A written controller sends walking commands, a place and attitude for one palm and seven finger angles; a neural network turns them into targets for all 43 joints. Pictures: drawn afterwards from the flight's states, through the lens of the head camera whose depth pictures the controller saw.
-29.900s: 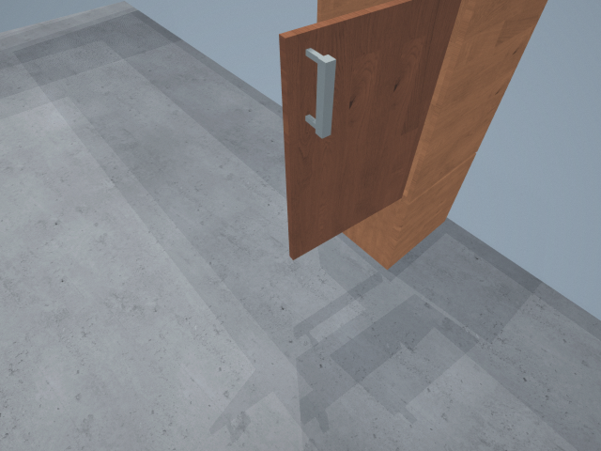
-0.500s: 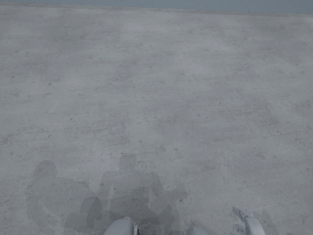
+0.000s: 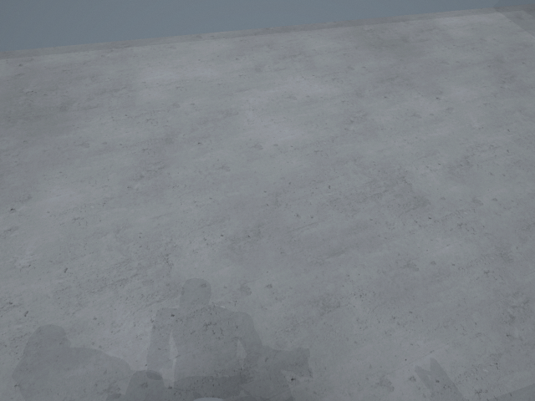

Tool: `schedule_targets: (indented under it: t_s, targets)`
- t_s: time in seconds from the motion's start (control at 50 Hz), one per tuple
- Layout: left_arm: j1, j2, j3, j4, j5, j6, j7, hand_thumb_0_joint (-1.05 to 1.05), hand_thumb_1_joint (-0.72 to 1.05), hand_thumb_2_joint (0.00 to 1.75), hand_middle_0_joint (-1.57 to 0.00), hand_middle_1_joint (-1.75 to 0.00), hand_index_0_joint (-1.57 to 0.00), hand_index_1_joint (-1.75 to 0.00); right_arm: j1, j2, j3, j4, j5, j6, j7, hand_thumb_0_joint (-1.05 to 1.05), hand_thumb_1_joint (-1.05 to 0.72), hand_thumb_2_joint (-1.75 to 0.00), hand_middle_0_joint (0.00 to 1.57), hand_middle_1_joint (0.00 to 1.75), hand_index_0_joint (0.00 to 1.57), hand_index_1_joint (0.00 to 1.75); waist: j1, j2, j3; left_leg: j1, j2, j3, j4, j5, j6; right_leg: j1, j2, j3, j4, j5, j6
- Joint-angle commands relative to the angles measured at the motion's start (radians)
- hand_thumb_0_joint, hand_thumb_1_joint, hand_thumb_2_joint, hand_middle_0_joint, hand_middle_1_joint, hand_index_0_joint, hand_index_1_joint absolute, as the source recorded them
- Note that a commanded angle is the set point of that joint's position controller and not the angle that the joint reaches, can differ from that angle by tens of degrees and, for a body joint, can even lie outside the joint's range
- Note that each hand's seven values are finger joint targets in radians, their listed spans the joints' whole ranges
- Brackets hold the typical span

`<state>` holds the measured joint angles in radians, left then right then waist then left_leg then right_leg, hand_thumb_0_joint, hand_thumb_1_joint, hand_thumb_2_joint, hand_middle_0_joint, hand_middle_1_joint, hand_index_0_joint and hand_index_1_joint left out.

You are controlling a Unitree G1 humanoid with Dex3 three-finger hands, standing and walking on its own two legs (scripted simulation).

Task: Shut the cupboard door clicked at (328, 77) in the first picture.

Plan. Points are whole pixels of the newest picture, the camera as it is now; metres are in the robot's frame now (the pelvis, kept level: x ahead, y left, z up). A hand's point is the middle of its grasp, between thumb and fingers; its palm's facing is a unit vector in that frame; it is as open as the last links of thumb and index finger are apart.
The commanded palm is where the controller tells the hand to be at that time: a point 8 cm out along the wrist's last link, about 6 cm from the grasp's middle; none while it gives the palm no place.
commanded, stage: turn to face it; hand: left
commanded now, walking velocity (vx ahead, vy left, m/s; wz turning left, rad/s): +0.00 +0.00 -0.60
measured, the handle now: out of the picture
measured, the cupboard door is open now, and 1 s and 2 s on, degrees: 60 60 60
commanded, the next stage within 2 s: none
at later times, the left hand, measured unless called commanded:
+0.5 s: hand (189, 340) +0.23 +0.15 -0.16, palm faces -0.31 -0.91 -0.28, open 7.4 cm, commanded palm none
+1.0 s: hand (229, 301) +0.30 +0.09 -0.16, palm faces -0.59 -0.77 -0.26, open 7.4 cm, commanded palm none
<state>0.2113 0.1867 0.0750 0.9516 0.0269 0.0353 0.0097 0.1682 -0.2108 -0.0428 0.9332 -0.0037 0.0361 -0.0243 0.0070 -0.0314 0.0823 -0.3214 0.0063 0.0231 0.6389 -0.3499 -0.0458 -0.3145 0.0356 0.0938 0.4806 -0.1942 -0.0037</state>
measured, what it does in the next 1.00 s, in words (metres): steps on the spot, turning right: left foot, then right foot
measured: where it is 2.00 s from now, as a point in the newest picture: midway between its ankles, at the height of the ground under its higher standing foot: outside the picture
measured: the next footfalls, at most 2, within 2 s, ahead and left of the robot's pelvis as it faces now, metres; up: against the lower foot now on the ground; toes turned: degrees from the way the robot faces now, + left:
left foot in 0.02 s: +0.05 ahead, +0.13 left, +0.00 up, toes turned +0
right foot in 0.36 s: +0.05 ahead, -0.13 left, +0.00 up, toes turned -18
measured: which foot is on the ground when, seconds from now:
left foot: up 0.00-0.00, down 0.02-0.36, up 0.38-0.64, down 0.66-0.98, up 1.00-1.00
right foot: down 0.00-0.02, up 0.04-0.34, down 0.36-0.66, up 0.68-0.98, down 1.00-1.00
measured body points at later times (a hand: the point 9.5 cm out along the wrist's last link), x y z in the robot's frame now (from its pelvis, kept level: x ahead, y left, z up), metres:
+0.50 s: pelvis +0.04 -0.01 -0.01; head +0.10 -0.04 +0.44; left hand +0.24 +0.20 -0.14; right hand +0.03 -0.28 -0.16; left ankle +0.04 +0.13 -0.67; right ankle +0.01 -0.12 -0.74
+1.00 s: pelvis +0.08 -0.01 -0.02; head +0.11 -0.04 +0.43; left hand +0.33 +0.13 -0.14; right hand -0.04 -0.25 -0.16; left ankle +0.14 +0.12 -0.74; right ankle +0.00 -0.10 -0.74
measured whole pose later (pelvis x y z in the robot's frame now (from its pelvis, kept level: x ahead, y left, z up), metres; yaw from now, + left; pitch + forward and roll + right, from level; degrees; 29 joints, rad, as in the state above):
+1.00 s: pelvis +0.08 -0.01 -0.02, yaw -37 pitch +1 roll -1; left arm 0.13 0.26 0.08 0.85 0.03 0.05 -0.04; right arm 0.25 -0.25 -0.04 0.87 -0.02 0.04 -0.01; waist -0.02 0.03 0.10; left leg -0.29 0.18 0.18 0.70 -0.40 -0.06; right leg -0.28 -0.01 -0.07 0.59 -0.27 0.00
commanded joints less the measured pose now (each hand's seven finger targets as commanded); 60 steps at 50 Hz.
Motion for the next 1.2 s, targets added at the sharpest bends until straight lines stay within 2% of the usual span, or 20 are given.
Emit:
schedule_targets:
  t_s: [0.0,0.02,0.12,0.22,0.3,0.32,0.34,0.38,0.46,0.6,0.64,0.66,0.78,0.88,0.92,0.94,0.96,0.98,1.06,1.18]
  targets:
    - [-0.029,0.094,0.024,-0.124,-0.023,-0.005,-0.008,0.00,0.90,0.90,-0.20,-0.30,-0.20,-0.30,0.126,-0.216,-0.040,-0.065,-0.024,-0.042,-0.020,0.00,-0.90,-0.90,0.20,0.30,0.20,0.30,-0.039,0.295,-0.157,0.277,0.355,-0.321,-0.354,0.250,0.145,-0.199,0.023,-0.010,0.223,-0.192,0.011]
    - [-0.053,0.113,0.026,-0.147,-0.014,-0.007,-0.015,0.00,0.90,0.90,-0.20,-0.30,-0.20,-0.30,0.122,-0.231,-0.043,-0.087,-0.029,-0.035,-0.024,0.00,-0.90,-0.90,0.20,0.30,0.20,0.30,-0.052,0.278,-0.116,0.195,0.448,-0.363,-0.363,0.314,0.232,-0.202,0.006,-0.069,0.403,-0.383,0.028]
    - [-0.109,0.111,0.018,-0.136,-0.009,0.014,-0.038,0.00,0.90,0.90,-0.20,-0.30,-0.20,-0.30,0.097,-0.182,-0.032,-0.091,-0.035,-0.039,-0.026,0.00,-0.90,-0.90,0.20,0.30,0.20,0.30,-0.033,0.204,-0.099,0.307,0.321,-0.057,-0.223,0.817,0.190,-0.242,-0.058,-0.116,0.522,-0.300,0.051]
    - [-0.145,0.106,0.008,-0.163,-0.008,0.012,-0.044,0.00,0.90,0.90,-0.20,-0.30,-0.20,-0.30,0.122,-0.206,-0.046,-0.079,-0.030,-0.030,-0.016,0.00,-0.90,-0.90,0.20,0.30,0.20,0.30,-0.053,0.238,-0.104,0.290,0.331,0.026,-0.186,0.775,0.160,-0.094,-0.033,-0.184,0.293,-0.226,0.026]
    - [-0.013,0.156,0.023,-0.139,-0.004,-0.003,-0.040,0.00,0.90,0.90,-0.20,-0.30,-0.20,-0.30,0.062,-0.219,-0.053,-0.098,-0.018,-0.022,-0.001,0.00,-0.90,-0.90,0.20,0.30,0.20,0.30,0.032,0.155,-0.127,0.140,0.291,0.108,0.016,0.590,0.074,0.185,-0.037,-0.187,-0.006,0.055,-0.008]
    - [0.071,0.245,0.039,-0.119,0.004,-0.016,-0.027,0.00,0.90,0.90,-0.20,-0.30,-0.20,-0.30,0.051,-0.174,-0.048,-0.123,-0.005,-0.022,0.007,0.00,-0.90,-0.90,0.20,0.30,0.20,0.30,0.066,-0.047,-0.194,-0.042,0.198,0.179,0.232,0.343,0.014,0.384,-0.219,0.034,-0.061,0.325,-0.077]
    - [0.129,0.324,0.054,-0.097,-0.003,-0.024,-0.014,0.00,0.90,0.90,-0.20,-0.30,-0.20,-0.30,-0.016,-0.117,-0.031,-0.174,-0.002,-0.017,0.008,0.00,-0.90,-0.90,0.20,0.30,0.20,0.30,0.095,-0.236,-0.161,-0.259,0.050,0.138,0.462,-0.298,-0.026,0.402,-0.426,0.295,-0.087,0.687,-0.208]
    - [0.050,0.287,0.055,-0.123,-0.008,-0.011,0.013,0.00,0.90,0.90,-0.20,-0.30,-0.20,-0.30,-0.049,-0.125,-0.030,-0.173,-0.003,0.002,-0.006,0.00,-0.90,-0.90,0.20,0.30,0.20,0.30,0.064,-0.180,-0.130,-0.325,0.093,-0.047,0.588,-0.243,-0.015,0.310,-0.384,0.307,-0.104,0.460,-0.246]
    - [-0.092,0.245,0.034,-0.178,0.001,-0.012,0.010,0.00,0.90,0.90,-0.20,-0.30,-0.20,-0.30,0.024,-0.112,-0.023,-0.134,-0.010,0.006,0.007,0.00,-0.90,-0.90,0.20,0.30,0.20,0.30,-0.019,-0.112,-0.134,-0.178,0.078,-0.010,0.416,-0.105,-0.036,0.150,-0.268,0.141,-0.094,0.348,-0.182]
    - [-0.119,0.241,0.041,-0.176,-0.008,0.000,-0.006,0.00,0.90,0.90,-0.20,-0.30,-0.20,-0.30,0.128,-0.120,-0.025,-0.118,-0.004,-0.023,0.000,0.00,-0.90,-0.90,0.20,0.30,0.20,0.30,-0.065,-0.101,-0.149,0.124,0.026,0.017,-0.137,0.119,-0.018,0.001,-0.184,0.183,0.014,0.220,-0.091]
    - [-0.063,0.135,0.022,-0.206,-0.023,0.008,-0.020,0.00,0.90,0.90,-0.20,-0.30,-0.20,-0.30,0.157,-0.287,-0.054,-0.130,-0.028,-0.040,-0.009,0.00,-0.90,-0.90,0.20,0.30,0.20,0.30,-0.059,0.359,-0.177,0.291,0.409,-0.363,-0.340,0.259,0.148,-0.252,0.033,-0.040,0.358,-0.327,0.026]
    - [-0.092,0.162,0.023,-0.223,-0.013,0.001,-0.026,0.00,0.90,0.90,-0.20,-0.30,-0.20,-0.30,0.167,-0.295,-0.053,-0.147,-0.032,-0.036,-0.013,0.00,-0.90,-0.90,0.20,0.30,0.20,0.30,-0.076,0.279,-0.155,0.193,0.491,-0.407,-0.338,0.302,0.235,-0.226,-0.003,-0.060,0.553,-0.445,0.030]
    - [-0.128,0.121,0.016,-0.194,-0.010,0.016,-0.053,0.00,0.90,0.90,-0.20,-0.30,-0.20,-0.30,0.099,-0.217,-0.037,-0.145,-0.035,-0.038,-0.021,0.00,-0.90,-0.90,0.20,0.30,0.20,0.30,-0.046,0.245,-0.133,0.255,0.334,-0.031,-0.207,0.695,0.174,-0.176,-0.057,-0.147,0.488,-0.331,0.056]
    - [-0.121,0.121,0.013,-0.189,-0.009,0.012,-0.055,0.00,0.90,0.90,-0.20,-0.30,-0.20,-0.30,0.103,-0.237,-0.050,-0.127,-0.030,-0.025,-0.006,0.00,-0.90,-0.90,0.20,0.30,0.20,0.30,-0.048,0.279,-0.122,0.204,0.347,0.031,-0.178,0.568,0.149,-0.034,-0.028,-0.201,0.257,-0.237,0.033]
    - [-0.054,0.137,0.020,-0.168,-0.009,0.004,-0.052,0.00,0.90,0.90,-0.20,-0.30,-0.20,-0.30,0.069,-0.243,-0.055,-0.129,-0.025,-0.020,-0.002,0.00,-0.90,-0.90,0.20,0.30,0.20,0.30,-0.001,0.230,-0.136,0.136,0.323,0.069,-0.084,0.451,0.095,0.110,-0.021,-0.211,0.043,-0.059,0.016]
    - [0.022,0.191,0.030,-0.146,-0.004,-0.005,-0.046,0.00,0.90,0.90,-0.20,-0.30,-0.20,-0.30,0.055,-0.222,-0.056,-0.137,-0.015,-0.020,0.004,0.00,-0.90,-0.90,0.20,0.30,0.20,0.30,0.037,0.123,-0.168,0.041,0.281,0.104,0.050,0.326,0.044,0.254,-0.087,-0.125,-0.073,0.067,-0.012]
    - [0.077,0.303,0.051,-0.126,0.006,-0.020,-0.031,0.00,0.90,0.90,-0.20,-0.30,-0.20,-0.30,0.025,-0.135,-0.036,-0.180,-0.007,-0.018,0.009,0.00,-0.90,-0.90,0.20,0.30,0.20,0.30,0.065,-0.220,-0.161,-0.229,0.128,0.182,0.277,-0.153,-0.022,0.400,-0.349,0.225,-0.144,0.351,-0.111]
    - [0.115,0.337,0.055,-0.113,-0.008,-0.019,-0.016,0.00,0.90,0.90,-0.20,-0.30,-0.20,-0.30,-0.024,-0.139,-0.028,-0.208,-0.009,-0.005,0.005,0.00,-0.90,-0.90,0.20,0.30,0.20,0.30,0.093,-0.213,-0.142,-0.284,0.082,0.057,0.454,-0.311,-0.027,0.308,-0.449,0.313,-0.135,0.508,-0.207]
    - [-0.078,0.239,0.035,-0.164,-0.004,-0.010,0.005,0.00,0.90,0.90,-0.20,-0.30,-0.20,-0.30,0.003,-0.143,-0.031,-0.153,-0.012,0.000,0.003,0.00,-0.90,-0.90,0.20,0.30,0.20,0.30,-0.008,-0.165,-0.096,-0.267,0.107,-0.030,0.502,-0.114,-0.035,0.173,-0.290,0.166,-0.118,0.295,-0.188]
    - [-0.059,0.260,0.045,-0.147,0.002,-0.009,0.000,0.00,0.90,0.90,-0.20,-0.30,-0.20,-0.30,0.034,-0.103,-0.025,-0.146,-0.004,-0.008,0.005,0.00,-0.90,-0.90,0.20,0.30,0.20,0.30,-0.008,-0.121,-0.144,-0.105,0.035,0.022,0.134,-0.075,-0.032,0.169,-0.253,0.189,-0.053,0.383,-0.173]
